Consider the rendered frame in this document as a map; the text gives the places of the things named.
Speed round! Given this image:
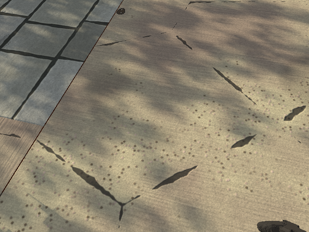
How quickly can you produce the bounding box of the robot right hand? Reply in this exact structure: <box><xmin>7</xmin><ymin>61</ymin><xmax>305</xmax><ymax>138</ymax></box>
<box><xmin>257</xmin><ymin>219</ymin><xmax>306</xmax><ymax>232</ymax></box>

